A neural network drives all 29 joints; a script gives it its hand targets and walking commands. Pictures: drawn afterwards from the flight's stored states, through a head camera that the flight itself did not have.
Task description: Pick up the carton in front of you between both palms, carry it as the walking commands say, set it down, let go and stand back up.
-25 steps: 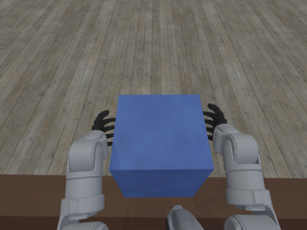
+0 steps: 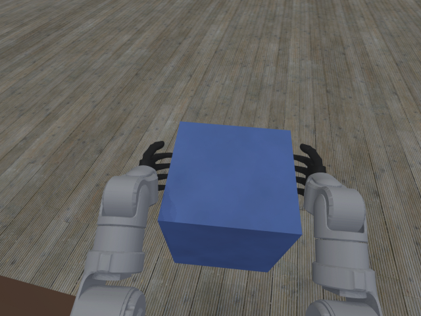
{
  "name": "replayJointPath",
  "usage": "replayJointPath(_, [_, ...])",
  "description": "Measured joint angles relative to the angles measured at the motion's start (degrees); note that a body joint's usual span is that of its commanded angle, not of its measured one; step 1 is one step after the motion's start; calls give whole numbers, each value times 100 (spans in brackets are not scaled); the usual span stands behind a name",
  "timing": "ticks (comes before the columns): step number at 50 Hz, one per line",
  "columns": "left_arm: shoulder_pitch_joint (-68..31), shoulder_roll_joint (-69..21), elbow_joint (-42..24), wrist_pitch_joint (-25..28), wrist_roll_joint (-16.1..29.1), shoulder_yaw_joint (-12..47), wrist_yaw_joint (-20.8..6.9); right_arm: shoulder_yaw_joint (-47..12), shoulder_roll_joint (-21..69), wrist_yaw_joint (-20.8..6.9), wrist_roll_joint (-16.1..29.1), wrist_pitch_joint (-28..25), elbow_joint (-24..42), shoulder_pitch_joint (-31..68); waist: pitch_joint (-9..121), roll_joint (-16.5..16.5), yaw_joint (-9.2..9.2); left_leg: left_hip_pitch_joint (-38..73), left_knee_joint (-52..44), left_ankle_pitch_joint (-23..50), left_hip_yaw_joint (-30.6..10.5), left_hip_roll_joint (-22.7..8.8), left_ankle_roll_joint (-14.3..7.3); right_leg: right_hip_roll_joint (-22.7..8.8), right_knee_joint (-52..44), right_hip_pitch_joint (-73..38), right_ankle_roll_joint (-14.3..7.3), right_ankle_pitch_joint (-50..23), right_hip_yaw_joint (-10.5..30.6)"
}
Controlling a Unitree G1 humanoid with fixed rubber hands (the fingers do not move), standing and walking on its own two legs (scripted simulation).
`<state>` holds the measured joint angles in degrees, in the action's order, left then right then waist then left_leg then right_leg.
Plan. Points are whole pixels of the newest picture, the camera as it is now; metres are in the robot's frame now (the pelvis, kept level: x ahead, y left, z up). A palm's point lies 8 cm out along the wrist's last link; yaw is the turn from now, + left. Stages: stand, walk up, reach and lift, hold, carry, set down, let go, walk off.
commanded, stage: carry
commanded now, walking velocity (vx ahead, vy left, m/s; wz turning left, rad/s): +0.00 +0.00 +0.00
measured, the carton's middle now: (227, 202) +0.35 +0.03 +0.03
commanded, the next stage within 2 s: none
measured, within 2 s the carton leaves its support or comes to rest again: neither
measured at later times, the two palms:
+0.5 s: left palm (203, 117) +0.75 +0.13 -0.06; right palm (293, 116) +0.75 -0.16 -0.06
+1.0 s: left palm (203, 87) +0.91 +0.15 -0.05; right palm (284, 89) +0.90 -0.15 -0.05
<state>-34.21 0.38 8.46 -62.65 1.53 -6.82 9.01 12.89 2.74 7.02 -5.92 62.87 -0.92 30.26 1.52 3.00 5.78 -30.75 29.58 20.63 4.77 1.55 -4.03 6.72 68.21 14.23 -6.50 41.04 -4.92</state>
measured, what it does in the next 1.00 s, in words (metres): goes down: left foot 0.13 m lower, then right foot 0.13 m lower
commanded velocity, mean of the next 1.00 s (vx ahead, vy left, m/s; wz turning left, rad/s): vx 0.00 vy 0.00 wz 0.00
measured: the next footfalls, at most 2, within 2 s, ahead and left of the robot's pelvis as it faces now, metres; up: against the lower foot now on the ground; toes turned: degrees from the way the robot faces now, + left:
left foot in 0.02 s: +0.17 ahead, +0.06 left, -0.13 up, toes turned +0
right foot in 0.42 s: +0.53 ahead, -0.06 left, -0.26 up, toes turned -1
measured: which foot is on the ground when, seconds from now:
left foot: up 0.00-0.00, down 0.02-0.44, up 0.46-0.74, down 0.76-1.00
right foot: down 0.00-0.02, up 0.04-0.40, down 0.42-1.00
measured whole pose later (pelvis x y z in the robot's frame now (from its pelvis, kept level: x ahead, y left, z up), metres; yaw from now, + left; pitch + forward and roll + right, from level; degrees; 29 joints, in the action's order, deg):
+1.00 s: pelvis +0.56 +0.01 -0.16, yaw -1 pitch +6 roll +0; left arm -31.9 -2.2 3.5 -64.6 -3.2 -9.2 8.3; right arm 10.8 1.4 8.3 -3.0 62.5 -3.0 31.4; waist 4.8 0.1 0.0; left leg -24.6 36.5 -13.8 2.1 1.6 -3.2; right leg 3.1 33.9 17.1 -4.3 20.1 -1.6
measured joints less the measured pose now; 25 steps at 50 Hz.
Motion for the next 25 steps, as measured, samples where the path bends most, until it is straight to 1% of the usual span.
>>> replayJointPath(1, [39,56,-24,8,-14,-50,-26,-96,47,62,-45,-9,-97,88,44,30,-182,382,-54,-588,32,70,-60,-120,920,198,89,-387,-136])
replayJointPath(2, [24,112,13,28,-15,-110,-79,-152,77,93,-82,-50,-199,152,50,-85,-405,457,198,-1425,73,217,-64,-238,1793,472,265,-451,-67])
replayJointPath(3, [32,113,60,31,-48,-175,-120,-212,57,118,-61,-67,-322,195,54,-145,-561,464,491,-2131,20,345,-17,-242,2375,790,396,-511,135])
replayJointPath(4, [88,73,77,-1,-111,-235,-149,-270,12,142,3,-49,-446,215,95,-102,-704,550,659,-2982,-86,432,-154,-226,2563,1118,431,-643,287])
replayJointPath(5, [107,23,101,-45,-180,-270,-164,-297,-42,161,84,-24,-537,221,109,-79,-863,602,799,-3660,-138,504,-370,-295,2435,1441,439,-829,380])
replayJointPath(6, [101,-37,134,-77,-264,-301,-172,-320,-101,190,182,-19,-617,220,84,-108,-993,578,990,-3874,-127,547,-330,-406,2102,1753,446,-1055,493])
replayJointPath(7, [125,-106,144,-97,-357,-347,-181,-344,-159,206,282,-35,-709,218,46,-141,-1083,576,1169,-4010,-96,580,-321,-508,1597,2020,463,-1270,614])
replayJointPath(9, [251,-229,65,-113,-520,-457,-202,-402,-227,253,475,-112,-888,215,-53,-190,-1229,670,1387,-4355,-72,604,-416,-674,383,2404,502,-1631,762])
replayJointPath(10, [317,-268,5,-107,-576,-505,-215,-429,-240,279,552,-158,-956,225,-111,-218,-1284,744,1459,-4524,-75,607,-442,-737,16,2587,491,-1961,793])
replayJointPath(12, [456,-320,-160,-70,-658,-573,-238,-485,-235,342,665,-270,-1044,247,-180,-272,-1395,866,1663,-4890,-134,606,-421,-825,-605,2903,441,-3074,828])
replayJointPath(14, [581,-340,-359,-20,-687,-632,-247,-532,-210,357,726,-400,-1090,281,-228,-355,-1473,1030,1907,-5309,-205,605,-381,-863,-1513,2991,419,-4239,795])
replayJointPath(17, [714,-331,-700,26,-691,-649,-251,-579,-169,364,781,-543,-1007,317,-214,-509,-1514,1340,2372,-6041,-300,620,-338,-785,-3060,2689,353,-5612,588])
replayJointPath(19, [737,-311,-883,35,-691,-609,-251,-572,-159,359,803,-570,-885,345,-143,-600,-1462,1520,2923,-6484,-291,652,-313,-680,-3927,2262,317,-6395,370])
replayJointPath(20, [726,-308,-940,29,-704,-575,-249,-557,-168,338,797,-560,-826,359,-95,-622,-1405,1615,3274,-6137,-259,663,-296,-638,-4436,1933,307,-6810,216])
replayJointPath(21, [710,-304,-968,18,-724,-542,-247,-542,-173,313,779,-554,-793,365,-45,-675,-1292,1664,3800,-6169,-206,728,-224,-630,-4855,1544,286,-7051,80])
replayJointPath(22, [676,-324,-968,37,-754,-511,-238,-531,-218,278,769,-556,-786,401,-8,-516,-1179,1544,4470,-6173,-228,641,-100,-494,-4859,1270,166,-6136,-7])
replayJointPath(23, [536,-313,-898,43,-763,-466,-222,-472,-265,249,759,-542,-766,464,-17,-383,-1066,1251,5181,-6366,-344,592,99,-358,-4702,1206,51,-5071,-33])
replayJointPath(24, [358,-287,-770,43,-744,-410,-180,-411,-307,236,743,-514,-735,514,-59,-351,-927,879,5727,-6482,-438,576,249,-285,-4501,1251,-37,-4335,-14])
replayJointPath(25, [224,-257,-658,27,-709,-377,-155,-360,-329,221,709,-470,-712,545,-116,-375,-789,504,6003,-6474,-482,532,332,-253,-4344,1301,-81,-3829,25])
